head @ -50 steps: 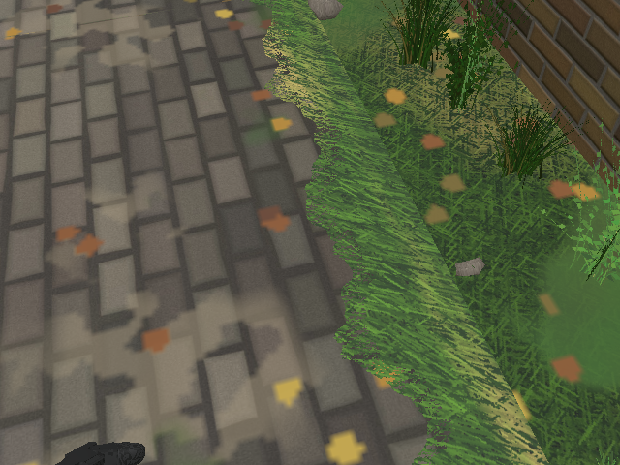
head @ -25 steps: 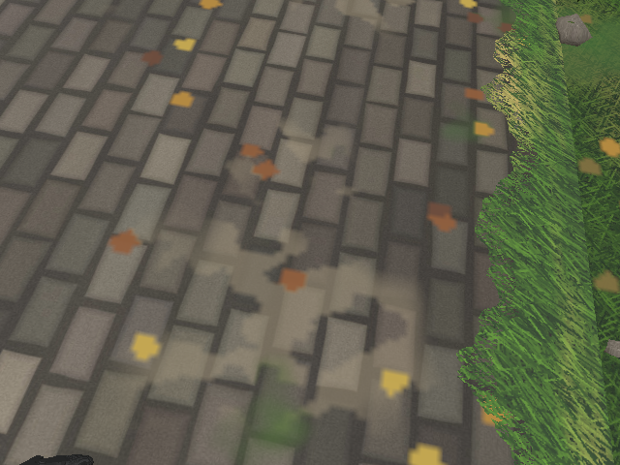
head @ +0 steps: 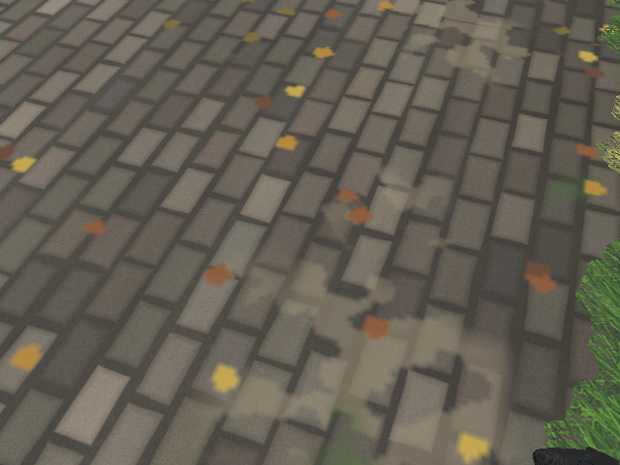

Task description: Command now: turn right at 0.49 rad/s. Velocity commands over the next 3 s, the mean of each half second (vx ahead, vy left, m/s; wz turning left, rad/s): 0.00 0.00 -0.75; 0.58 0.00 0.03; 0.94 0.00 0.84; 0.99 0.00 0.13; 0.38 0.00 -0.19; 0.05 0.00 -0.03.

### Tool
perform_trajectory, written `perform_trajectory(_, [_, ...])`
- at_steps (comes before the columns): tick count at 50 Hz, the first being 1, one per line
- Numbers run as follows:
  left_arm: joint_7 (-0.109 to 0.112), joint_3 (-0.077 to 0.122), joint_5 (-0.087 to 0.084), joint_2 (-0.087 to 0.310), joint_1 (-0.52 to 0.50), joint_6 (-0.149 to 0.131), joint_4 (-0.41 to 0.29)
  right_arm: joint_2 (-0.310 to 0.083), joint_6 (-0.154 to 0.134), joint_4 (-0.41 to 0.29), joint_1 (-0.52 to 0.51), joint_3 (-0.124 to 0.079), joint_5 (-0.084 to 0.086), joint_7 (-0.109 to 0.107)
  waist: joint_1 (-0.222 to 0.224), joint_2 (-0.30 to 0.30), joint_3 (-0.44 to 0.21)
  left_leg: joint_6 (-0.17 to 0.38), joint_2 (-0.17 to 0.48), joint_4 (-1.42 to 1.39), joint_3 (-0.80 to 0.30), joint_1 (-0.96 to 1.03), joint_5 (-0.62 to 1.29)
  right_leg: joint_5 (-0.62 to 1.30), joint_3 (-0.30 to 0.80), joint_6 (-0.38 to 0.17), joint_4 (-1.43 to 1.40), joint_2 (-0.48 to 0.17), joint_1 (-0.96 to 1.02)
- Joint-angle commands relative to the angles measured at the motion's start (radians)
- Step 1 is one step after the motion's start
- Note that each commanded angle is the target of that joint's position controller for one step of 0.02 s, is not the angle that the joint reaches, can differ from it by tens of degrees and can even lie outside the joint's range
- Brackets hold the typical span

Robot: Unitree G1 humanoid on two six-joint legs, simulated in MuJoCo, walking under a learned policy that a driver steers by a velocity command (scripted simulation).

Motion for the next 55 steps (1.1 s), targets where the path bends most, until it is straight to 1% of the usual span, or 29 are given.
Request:
perform_trajectory(1, [0.013, 0.060, 0.003, 0.211, 0.008, -0.024, -0.084, -0.132, -0.010, -0.100, -0.036, -0.068, 0.016, -0.015, -0.005, -0.266, -0.085, -0.027, -0.037, 0.229, -0.004, -0.185, -0.261, 0.485, 0.499, -0.285, -0.231, -0.289, 0.187])
perform_trajectory(2, [0.020, 0.067, 0.002, 0.224, 0.022, -0.028, -0.082, -0.127, -0.011, -0.102, -0.036, -0.072, 0.023, -0.011, -0.002, -0.223, -0.106, -0.034, -0.023, 0.316, -0.037, -0.237, -0.292, 0.516, 0.509, -0.290, -0.219, -0.297, 0.236])
perform_trajectory(4, [0.037, 0.077, -0.023, 0.219, -0.028, -0.012, -0.092, -0.102, -0.016, -0.091, -0.020, -0.069, 0.031, -0.003, -0.030, -0.162, -0.127, -0.052, 0.007, 0.222, -0.051, -0.238, -0.212, 0.480, 0.435, -0.224, -0.193, -0.230, 0.256])
perform_trajectory(7, [0.050, 0.085, -0.030, 0.205, -0.082, 0.043, -0.122, -0.072, -0.031, -0.064, 0.011, -0.066, 0.045, 0.016, -0.034, -0.190, -0.155, -0.070, -0.026, -0.008, -0.004, -0.081, -0.065, 0.425, 0.401, -0.172, -0.184, -0.151, 0.180])
perform_trajectory(9, [0.046, 0.086, -0.039, 0.199, -0.120, 0.056, -0.144, -0.088, -0.035, -0.025, 0.104, -0.080, 0.048, 0.027, -0.076, -0.198, -0.173, -0.061, -0.034, -0.226, 0.021, 0.076, 0.087, 0.329, 0.405, -0.141, -0.160, -0.114, 0.105])
perform_trajectory(10, [0.046, 0.078, -0.044, 0.174, -0.119, 0.055, -0.151, -0.118, -0.031, -0.006, 0.147, -0.094, 0.046, 0.023, -0.087, -0.171, -0.176, -0.042, 0.013, -0.325, 0.008, 0.203, 0.180, 0.171, 0.384, -0.099, -0.127, -0.074, 0.008])
perform_trajectory(11, [0.039, 0.062, -0.028, 0.109, -0.047, 0.054, -0.141, -0.195, -0.022, -0.016, 0.156, -0.112, 0.031, 0.011, -0.048, 0.022, -0.181, 0.040, 0.237, -0.380, -0.211, 0.328, 0.154, -0.154, 0.268, -0.034, 0.079, 0.028, -0.159])
perform_trajectory(12, [0.040, 0.069, -0.019, 0.121, -0.022, 0.038, -0.161, -0.257, -0.019, -0.041, 0.086, -0.119, -0.024, 0.017, -0.012, 0.251, -0.113, 0.176, 0.446, -0.415, -0.482, 0.220, 0.238, -0.334, 0.158, 0.011, 0.295, 0.111, -0.336])
perform_trajectory(13, [0.038, 0.088, -0.007, 0.197, 0.000, 0.027, -0.149, -0.216, -0.031, -0.070, 0.034, -0.107, -0.034, 0.016, 0.010, 0.187, -0.082, 0.228, 0.491, -0.418, -0.464, 0.167, 0.279, -0.305, 0.145, 0.033, 0.472, 0.013, -0.332])
perform_trajectory(14, [0.036, 0.101, -0.014, 0.231, 0.005, 0.031, -0.122, -0.160, -0.037, -0.077, -0.019, -0.090, -0.023, 0.008, 0.021, 0.104, -0.049, 0.202, 0.426, -0.399, -0.329, 0.132, 0.282, -0.230, 0.118, 0.046, 0.541, -0.009, -0.328])
perform_trajectory(15, [0.038, 0.101, -0.015, 0.215, 0.023, 0.041, -0.096, -0.142, -0.039, -0.084, -0.046, -0.084, -0.007, -0.002, 0.023, 0.063, -0.034, 0.164, 0.349, -0.384, -0.218, 0.141, 0.269, -0.156, 0.100, 0.061, 0.579, -0.019, -0.336])
perform_trajectory(17, [0.031, 0.088, -0.014, 0.173, 0.015, 0.049, -0.101, -0.136, -0.039, -0.074, -0.031, -0.078, 0.009, -0.023, 0.000, 0.085, -0.027, 0.155, 0.301, -0.361, -0.080, 0.169, 0.422, -0.061, 0.050, 0.089, 0.658, -0.043, -0.374])
perform_trajectory(21, [0.014, 0.058, -0.022, 0.125, -0.093, 0.047, -0.172, -0.162, -0.020, -0.041, 0.089, -0.085, -0.003, -0.037, -0.079, 0.095, -0.048, 0.208, 0.333, -0.359, 0.007, 0.301, 0.558, -0.029, -0.021, 0.131, 0.557, -0.086, -0.434])
perform_trajectory(25, [0.002, 0.039, -0.006, 0.095, -0.127, 0.048, -0.207, -0.209, -0.009, -0.020, 0.111, -0.101, 0.008, -0.018, -0.090, 0.074, -0.074, 0.246, 0.382, -0.354, 0.036, 0.337, 0.626, -0.075, -0.035, 0.124, 0.422, -0.096, -0.364])
perform_trajectory(28, [-0.008, 0.027, -0.016, 0.087, -0.158, 0.044, -0.220, -0.232, -0.026, 0.000, 0.159, -0.110, 0.038, 0.005, -0.117, 0.082, -0.073, 0.246, 0.416, -0.482, -0.024, 0.328, 0.002, -0.089, -0.051, 0.079, 0.332, -0.097, -0.343])
perform_trajectory(30, [-0.017, 0.021, -0.025, 0.084, -0.185, 0.027, -0.225, -0.228, -0.046, 0.020, 0.174, -0.108, 0.046, 0.014, -0.118, 0.095, -0.021, 0.230, 0.433, -0.535, -0.049, 0.322, -0.134, -0.100, -0.056, 0.031, 0.240, -0.094, -0.337])
perform_trajectory(34, [-0.034, 0.007, -0.018, 0.068, -0.204, -0.021, -0.204, -0.243, -0.073, 0.086, 0.227, -0.108, 0.068, 0.031, -0.106, 0.082, 0.026, 0.216, 0.412, -0.533, 0.016, 0.276, -0.086, -0.162, -0.106, -0.050, 0.020, -0.064, -0.168])
perform_trajectory(36, [-0.039, 0.010, -0.020, 0.065, -0.103, -0.040, -0.155, -0.246, -0.065, 0.106, 0.202, -0.097, 0.089, 0.039, -0.025, 0.056, 0.028, 0.211, 0.381, -0.454, 0.046, 0.122, -0.049, -0.057, -0.163, -0.081, -0.153, -0.024, 0.079])
perform_trajectory(37, [-0.041, 0.008, 0.116, 0.068, 0.055, -0.025, -0.083, -0.167, -0.052, 0.134, 0.200, -0.076, 0.000, 0.052, 0.028, 0.040, -0.064, 0.157, 0.268, -0.255, 0.176, 0.013, 0.139, 0.065, -0.210, -0.096, -0.207, 0.034, 0.367])
perform_trajectory(38, [-0.028, 0.040, 0.130, 0.144, 0.307, -0.030, -0.021, -0.110, -0.057, 0.100, 0.142, -0.053, -0.007, 0.056, 0.164, -0.095, -0.202, 0.115, 0.168, 0.107, 0.237, -0.240, 0.081, -0.128, 0.008, -0.118, -0.239, -0.137, 0.703])
perform_trajectory(39, [-0.009, 0.065, 0.118, 0.305, 0.388, -0.039, -0.030, -0.032, -0.066, 0.017, 0.048, -0.034, -0.007, 0.060, 0.200, -0.325, -0.191, 0.091, 0.028, 0.408, 0.160, -0.589, -0.266, -0.383, 0.418, -0.158, -0.375, -0.422, 0.793])
perform_trajectory(40, [0.012, 0.060, 0.106, 0.270, 0.296, -0.039, -0.056, -0.114, -0.059, 0.018, 0.027, -0.053, -0.004, 0.051, 0.181, -0.124, -0.089, 0.096, 0.064, 0.525, -0.029, -0.670, -0.128, -0.368, 0.427, -0.185, -0.375, -0.463, 0.634])
perform_trajectory(41, [0.012, 0.028, 0.088, 0.181, 0.213, -0.040, -0.051, -0.138, -0.058, 0.033, 0.044, -0.062, 0.015, 0.058, 0.107, -0.095, -0.002, 0.095, 0.112, 0.544, -0.047, -0.658, -0.019, -0.301, 0.289, -0.149, -0.367, -0.398, 0.542])
perform_trajectory(42, [0.005, 0.008, 0.069, 0.120, 0.139, -0.046, -0.050, -0.147, -0.054, 0.065, 0.107, -0.065, 0.023, 0.068, 0.040, -0.115, 0.030, 0.073, 0.142, 0.524, -0.023, -0.599, 0.059, -0.196, 0.167, -0.110, -0.392, -0.335, 0.456])
perform_trajectory(44, [0.006, -0.008, 0.056, 0.075, 0.090, -0.062, -0.050, -0.148, -0.029, 0.117, 0.167, -0.066, 0.001, 0.089, -0.009, -0.161, 0.038, 0.035, 0.165, 0.547, 0.018, -0.520, 0.140, -0.067, 0.021, -0.081, -0.434, -0.272, 0.364])
perform_trajectory(49, [0.000, -0.008, 0.052, 0.059, 0.161, -0.103, 0.027, -0.095, -0.017, 0.080, 0.033, -0.045, 0.009, 0.113, -0.027, -0.110, 0.162, 0.041, 0.165, 0.516, 0.059, -0.606, 0.298, 0.194, -0.188, -0.080, -0.515, -0.249, 0.290])
perform_trajectory(52, [0.012, -0.011, 0.050, 0.061, 0.186, -0.111, 0.068, -0.079, -0.019, 0.039, -0.063, -0.024, 0.006, 0.126, -0.031, -0.091, 0.188, 0.087, 0.165, 0.337, 0.170, -0.559, 0.326, 0.435, -0.306, -0.057, -0.529, -0.224, 0.313])
perform_trajectory(53, [0.016, -0.011, 0.049, 0.072, 0.196, -0.110, 0.080, -0.068, -0.019, 0.025, -0.091, -0.015, 0.006, 0.130, -0.031, -0.079, 0.187, 0.109, 0.149, 0.264, 0.216, -0.506, 0.324, 0.563, -0.339, -0.046, -0.520, -0.219, 0.321])
perform_trajectory(55, [0.029, -0.006, 0.047, 0.122, 0.210, -0.106, 0.093, -0.065, -0.015, 0.014, -0.092, -0.007, 0.015, 0.125, -0.054, -0.096, 0.124, 0.158, 0.069, 0.167, 0.305, -0.331, 0.308, 1.120, -0.378, -0.032, -0.424, -0.226, 0.367])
